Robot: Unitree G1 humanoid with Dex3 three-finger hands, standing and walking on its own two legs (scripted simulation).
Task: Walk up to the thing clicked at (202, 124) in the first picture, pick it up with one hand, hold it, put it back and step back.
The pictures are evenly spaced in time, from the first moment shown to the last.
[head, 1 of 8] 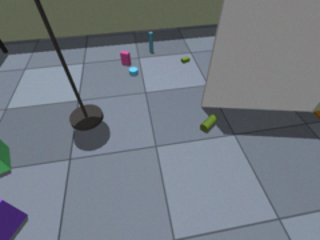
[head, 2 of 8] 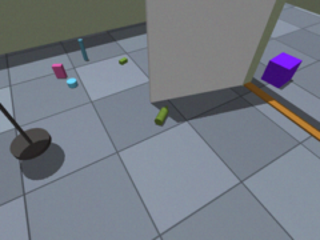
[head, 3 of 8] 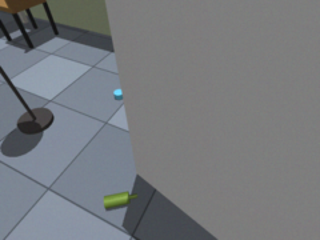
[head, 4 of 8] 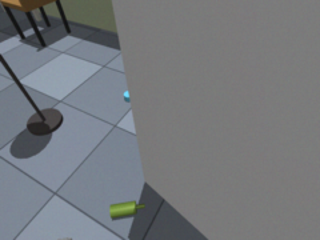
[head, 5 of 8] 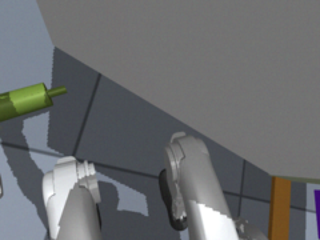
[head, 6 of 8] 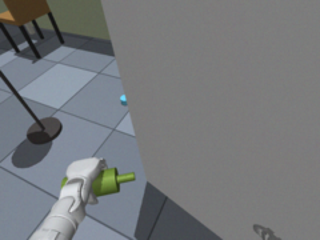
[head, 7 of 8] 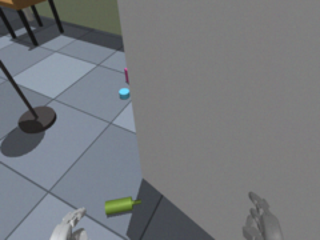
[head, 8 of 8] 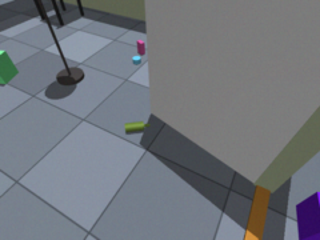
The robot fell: no
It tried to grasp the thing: yes
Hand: left
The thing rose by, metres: 0.68
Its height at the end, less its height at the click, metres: +0.00
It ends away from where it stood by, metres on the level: 0.01
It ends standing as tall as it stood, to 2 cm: yes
